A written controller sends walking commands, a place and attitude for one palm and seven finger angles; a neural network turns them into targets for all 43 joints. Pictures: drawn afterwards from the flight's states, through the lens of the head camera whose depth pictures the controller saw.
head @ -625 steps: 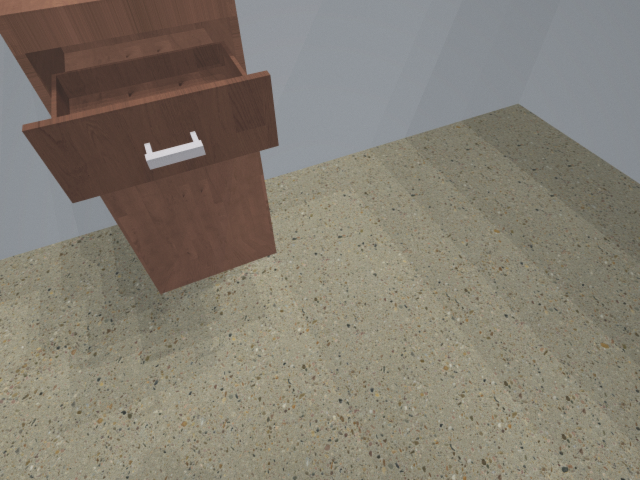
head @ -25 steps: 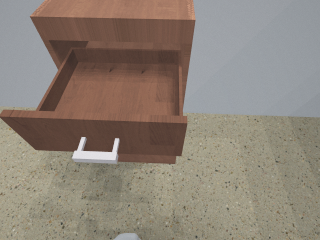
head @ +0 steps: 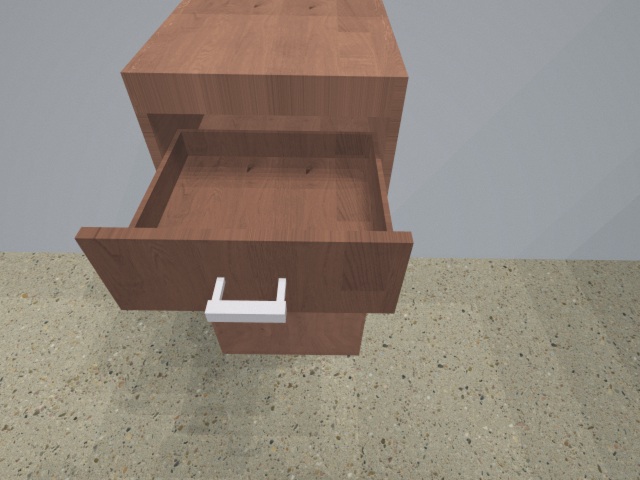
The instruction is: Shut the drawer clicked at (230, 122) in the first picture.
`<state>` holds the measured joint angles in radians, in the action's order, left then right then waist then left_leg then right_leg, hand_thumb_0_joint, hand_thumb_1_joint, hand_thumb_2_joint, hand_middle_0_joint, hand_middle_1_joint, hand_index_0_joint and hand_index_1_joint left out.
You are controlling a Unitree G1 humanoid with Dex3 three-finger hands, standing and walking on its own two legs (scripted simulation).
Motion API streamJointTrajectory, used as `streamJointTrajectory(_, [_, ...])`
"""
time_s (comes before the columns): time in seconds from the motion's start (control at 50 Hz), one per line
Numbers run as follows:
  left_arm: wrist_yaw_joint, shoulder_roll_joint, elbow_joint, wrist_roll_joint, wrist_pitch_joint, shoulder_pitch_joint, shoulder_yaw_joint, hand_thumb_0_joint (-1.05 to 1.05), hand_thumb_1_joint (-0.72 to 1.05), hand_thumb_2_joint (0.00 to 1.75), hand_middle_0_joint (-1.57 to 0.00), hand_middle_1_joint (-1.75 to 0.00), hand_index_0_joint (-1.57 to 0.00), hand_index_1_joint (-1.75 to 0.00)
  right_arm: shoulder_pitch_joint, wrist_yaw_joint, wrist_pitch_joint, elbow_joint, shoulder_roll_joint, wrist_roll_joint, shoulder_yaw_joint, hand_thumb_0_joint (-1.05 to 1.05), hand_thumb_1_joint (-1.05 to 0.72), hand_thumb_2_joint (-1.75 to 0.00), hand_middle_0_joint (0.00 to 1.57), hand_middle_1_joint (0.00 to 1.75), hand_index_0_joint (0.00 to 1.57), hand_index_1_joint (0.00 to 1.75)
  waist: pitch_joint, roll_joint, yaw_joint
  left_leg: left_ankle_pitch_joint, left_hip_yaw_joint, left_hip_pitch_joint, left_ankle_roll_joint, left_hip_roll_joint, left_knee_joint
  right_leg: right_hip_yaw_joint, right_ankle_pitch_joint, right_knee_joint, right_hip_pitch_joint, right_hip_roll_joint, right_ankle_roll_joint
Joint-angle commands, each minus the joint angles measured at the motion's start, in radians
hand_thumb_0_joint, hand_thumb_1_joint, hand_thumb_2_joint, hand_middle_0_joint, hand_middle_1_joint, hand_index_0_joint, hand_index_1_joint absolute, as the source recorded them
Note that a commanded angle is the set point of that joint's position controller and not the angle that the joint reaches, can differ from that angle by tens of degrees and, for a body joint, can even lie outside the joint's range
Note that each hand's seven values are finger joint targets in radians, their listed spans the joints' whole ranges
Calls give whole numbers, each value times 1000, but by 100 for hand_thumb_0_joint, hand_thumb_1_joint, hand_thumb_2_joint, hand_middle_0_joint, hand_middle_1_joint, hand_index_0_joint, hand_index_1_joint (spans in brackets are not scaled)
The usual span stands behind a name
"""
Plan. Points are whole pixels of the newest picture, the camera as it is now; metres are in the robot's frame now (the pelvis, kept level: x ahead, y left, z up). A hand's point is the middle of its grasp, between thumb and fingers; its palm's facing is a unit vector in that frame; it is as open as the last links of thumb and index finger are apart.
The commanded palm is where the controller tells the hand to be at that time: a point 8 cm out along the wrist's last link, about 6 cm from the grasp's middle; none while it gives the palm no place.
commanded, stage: come to a stop and stand still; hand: left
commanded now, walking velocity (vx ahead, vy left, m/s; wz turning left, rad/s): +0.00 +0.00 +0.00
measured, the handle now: (248, 298) +0.33 +0.12 +0.05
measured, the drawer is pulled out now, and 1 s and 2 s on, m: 0.30 0.30 0.30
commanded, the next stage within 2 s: look again from close up in 0.92 s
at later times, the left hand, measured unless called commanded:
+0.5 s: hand out of the picture +0.02 +0.17 -0.17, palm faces +0.02 -0.99 -0.16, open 7.4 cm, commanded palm none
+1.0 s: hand out of the picture +0.07 +0.17 -0.17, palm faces +0.02 -0.98 -0.20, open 7.4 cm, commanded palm none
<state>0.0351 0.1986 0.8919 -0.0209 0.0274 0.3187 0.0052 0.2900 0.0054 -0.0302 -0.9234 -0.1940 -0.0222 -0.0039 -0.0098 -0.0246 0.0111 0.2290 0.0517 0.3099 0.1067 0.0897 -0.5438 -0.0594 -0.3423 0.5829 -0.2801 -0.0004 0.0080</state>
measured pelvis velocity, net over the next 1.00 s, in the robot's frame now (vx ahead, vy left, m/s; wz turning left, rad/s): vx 0.06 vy -0.01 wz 0.01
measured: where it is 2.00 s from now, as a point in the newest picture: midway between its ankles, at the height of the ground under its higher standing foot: outside the picture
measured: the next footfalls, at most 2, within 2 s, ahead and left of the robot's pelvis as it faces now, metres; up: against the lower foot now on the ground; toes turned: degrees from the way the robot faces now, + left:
none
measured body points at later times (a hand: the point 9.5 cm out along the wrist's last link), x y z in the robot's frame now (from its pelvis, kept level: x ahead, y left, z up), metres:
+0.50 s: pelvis +0.04 +0.01 +0.01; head +0.04 +0.03 +0.46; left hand +0.02 +0.23 -0.16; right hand +0.05 -0.22 -0.14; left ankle +0.04 +0.04 -0.73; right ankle +0.02 -0.15 -0.73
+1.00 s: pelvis +0.06 -0.01 +0.01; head +0.08 +0.00 +0.46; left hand +0.07 +0.22 -0.15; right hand +0.07 -0.23 -0.14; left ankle +0.04 +0.04 -0.73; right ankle +0.02 -0.15 -0.73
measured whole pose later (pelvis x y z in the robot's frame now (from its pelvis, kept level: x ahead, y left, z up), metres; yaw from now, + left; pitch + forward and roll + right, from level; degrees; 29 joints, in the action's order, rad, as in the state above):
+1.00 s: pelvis +0.06 -0.01 +0.01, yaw +0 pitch +0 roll +0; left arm 0.05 0.17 1.06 -0.01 0.00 0.28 -0.01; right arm 0.27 -0.02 0.03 -1.10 -0.16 0.00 0.01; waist 0.02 0.02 0.00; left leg 0.24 0.03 0.16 0.11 0.11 -0.40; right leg -0.07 -0.30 0.43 -0.13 0.01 -0.03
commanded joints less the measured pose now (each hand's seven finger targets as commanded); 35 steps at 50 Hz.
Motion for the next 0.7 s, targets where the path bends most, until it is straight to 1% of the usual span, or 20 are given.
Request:
streamJointTrajectory(0.0, [8,97,-48,0,-23,35,19,0,90,90,-20,-30,-20,-30,-1,-13,37,49,-122,6,-28,0,-90,-90,20,30,20,30,53,-22,-20,344,-319,38,-12,-207,302,-36,-64,-86,-19,4,33])
streamJointTrajectory(0.02, [8,93,-36,-1,-23,43,17,0,90,90,-20,-30,-20,-30,-4,-14,39,42,-121,7,-27,0,-90,-90,20,30,20,30,59,-28,-23,342,-323,42,-12,-210,312,-32,-47,-87,-10,4,32])
streamJointTrajectory(0.04, [8,89,-26,-1,-24,53,15,0,90,90,-20,-30,-20,-30,-3,-16,41,35,-120,9,-26,0,-90,-90,20,30,20,30,61,-17,-25,313,-317,30,-12,-209,310,-39,-28,-98,-7,6,34])
streamJointTrajectory(0.06, [8,85,-13,0,-27,58,13,0,90,90,-20,-30,-20,-30,3,-17,44,24,-116,10,-25,0,-90,-90,20,30,20,30,51,-26,-25,280,-307,11,-14,-206,305,-42,-11,-111,-1,14,35])
streamJointTrajectory(0.08, [7,87,-5,3,-29,57,12,0,90,90,-20,-30,-20,-30,9,-18,47,12,-109,13,-22,0,-90,-90,20,30,20,30,50,-13,-26,257,-307,-1,-13,-208,307,-43,0,-124,4,15,36])
streamJointTrajectory(0.16, [10,77,37,3,-36,70,1,0,90,90,-20,-30,-20,-30,27,-21,54,-25,-99,15,-18,0,-90,-90,20,30,20,30,50,-22,-19,212,-284,-39,-25,-200,304,-55,27,-155,8,37,40])
streamJointTrajectory(0.2, [10,71,57,4,-37,71,-1,0,90,90,-20,-30,-20,-30,34,-23,56,-42,-97,17,-17,0,-90,-90,20,30,20,30,56,-8,-18,179,-288,-56,-26,-203,306,-50,40,-158,5,38,38])
streamJointTrajectory(0.22, [11,68,64,4,-38,77,-2,0,90,90,-20,-30,-20,-30,38,-24,58,-51,-95,17,-17,0,-90,-90,20,30,20,30,46,-14,-17,155,-277,-75,-27,-204,301,-49,51,-163,7,43,36])
streamJointTrajectory(0.26, [13,62,83,5,-40,82,-6,0,90,90,-20,-30,-20,-30,40,-25,58,-65,-88,19,-15,0,-90,-90,20,30,20,30,56,-3,-15,133,-267,-82,-28,-200,295,-51,65,-176,9,50,34])
streamJointTrajectory(0.28, [12,66,86,6,-39,75,-7,0,90,90,-20,-30,-20,-30,42,-26,60,-73,-87,20,-13,0,-90,-90,20,30,20,30,69,-3,-15,118,-273,-77,-28,-202,302,-51,69,-176,6,45,34])
streamJointTrajectory(0.3, [13,58,93,4,-40,81,-7,0,90,90,-20,-30,-20,-30,41,-27,62,-75,-87,20,-14,0,-90,-90,20,30,20,30,65,-3,-17,96,-269,-87,-28,-203,297,-48,78,-177,6,50,31])
streamJointTrajectory(0.34, [15,52,105,5,-42,87,-9,0,90,90,-20,-30,-20,-30,44,-29,64,-88,-83,20,-12,0,-90,-90,20,30,20,30,46,7,-16,37,-258,-114,-29,-202,282,-49,99,-181,14,55,29])
streamJointTrajectory(0.4, [17,49,119,6,-42,83,-10,0,90,90,-20,-30,-20,-30,42,-32,68,-101,-77,22,-11,0,-90,-90,20,30,20,30,54,21,-14,-61,-238,-130,-30,-197,258,-49,135,-189,21,62,24])
streamJointTrajectory(0.42, [17,47,123,6,-42,83,-10,0,90,90,-20,-30,-20,-30,43,-32,69,-104,-79,21,-10,0,-90,-90,20,30,20,30,48,26,-12,-75,-235,-140,-33,-196,254,-49,136,-186,22,62,22])
streamJointTrajectory(0.44, [18,45,125,7,-40,80,-10,0,90,90,-20,-30,-20,-30,43,-33,69,-107,-78,21,-11,0,-90,-90,20,30,20,30,54,20,-11,-81,-235,-143,-35,-198,257,-47,130,-186,20,63,21])
streamJointTrajectory(0.48, [18,52,129,7,-38,76,-9,0,90,90,-20,-30,-20,-30,44,-36,71,-115,-79,22,-9,0,-90,-90,20,30,20,30,50,-16,-12,-155,-238,-164,-36,-200,255,-38,135,-178,19,58,17])
streamJointTrajectory(0.52, [20,49,134,8,-38,78,-9,0,90,90,-20,-30,-20,-30,42,-39,72,-117,-82,21,-9,0,-90,-90,20,30,20,30,37,-5,-13,-214,-229,-191,-39,-204,239,-37,136,-179,22,62,15])
streamJointTrajectory(0.58, [21,53,137,9,-38,66,-6,0,90,90,-20,-30,-20,-30,42,-41,74,-121,-79,22,-8,0,-90,-90,20,30,20,30,28,4,-13,-309,-213,-208,-39,-199,217,-40,176,-182,40,66,14])
streamJointTrajectory(0.66, [23,53,139,10,-35,57,-5,0,90,90,-20,-30,-20,-30,39,-43,73,-125,-83,20,-8,0,-90,-90,20,30,20,30,32,7,-12,-332,-209,-218,-45,-198,211,-37,175,-183,49,70,11])
streamJointTrajectory(0.68, [22,57,138,11,-34,49,-4,0,90,90,-20,-30,-20,-30,36,-42,73,-128,-82,21,-7,0,-90,-90,20,30,20,30,45,14,-14,-334,-210,-209,-43,-198,214,-36,178,-185,50,69,11])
